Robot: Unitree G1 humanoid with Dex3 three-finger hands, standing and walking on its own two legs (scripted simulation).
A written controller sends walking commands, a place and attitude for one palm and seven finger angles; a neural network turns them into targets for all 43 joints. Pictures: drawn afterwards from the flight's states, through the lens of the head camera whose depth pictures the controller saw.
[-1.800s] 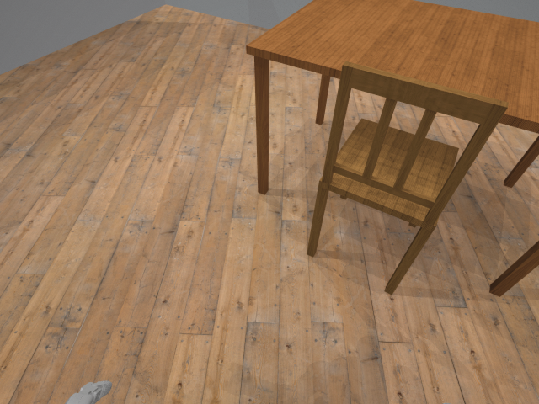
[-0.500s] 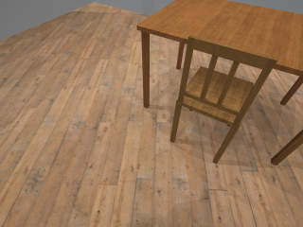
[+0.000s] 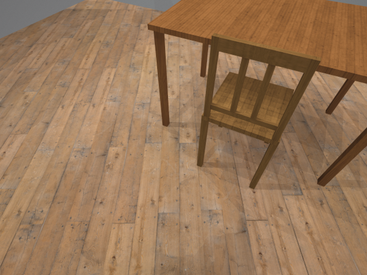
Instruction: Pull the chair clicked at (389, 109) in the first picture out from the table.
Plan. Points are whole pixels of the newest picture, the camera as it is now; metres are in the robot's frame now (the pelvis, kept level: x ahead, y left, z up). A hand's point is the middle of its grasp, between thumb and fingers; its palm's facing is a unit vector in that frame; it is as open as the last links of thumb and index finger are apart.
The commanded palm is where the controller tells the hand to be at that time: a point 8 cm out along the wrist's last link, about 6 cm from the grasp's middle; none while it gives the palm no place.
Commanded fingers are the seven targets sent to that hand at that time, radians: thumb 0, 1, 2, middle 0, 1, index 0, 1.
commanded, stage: turn to face it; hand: left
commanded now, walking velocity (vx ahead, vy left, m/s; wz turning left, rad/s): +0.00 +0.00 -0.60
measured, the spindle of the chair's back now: (238, 86) +0.83 -0.17 -0.09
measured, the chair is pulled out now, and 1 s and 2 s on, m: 0.00 0.00 0.00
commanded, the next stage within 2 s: take the last steps up to it in 0.66 s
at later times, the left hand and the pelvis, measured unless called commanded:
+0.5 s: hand out of the picture +0.06 +0.14 -0.15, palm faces -0.14 -0.95 -0.27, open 7.4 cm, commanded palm none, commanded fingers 0.00 0.90 0.90 -0.20 -0.30 -0.20 -0.30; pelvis -0.01 -0.04 +0.01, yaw -13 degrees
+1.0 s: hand out of the picture +0.13 +0.18 -0.17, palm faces -0.33 -0.92 -0.18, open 7.4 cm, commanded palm none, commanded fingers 0.00 0.90 0.90 -0.20 -0.30 -0.20 -0.30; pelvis +0.01 +0.01 +0.01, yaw -23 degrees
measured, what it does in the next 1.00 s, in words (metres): steps on the spot, turning right: left foot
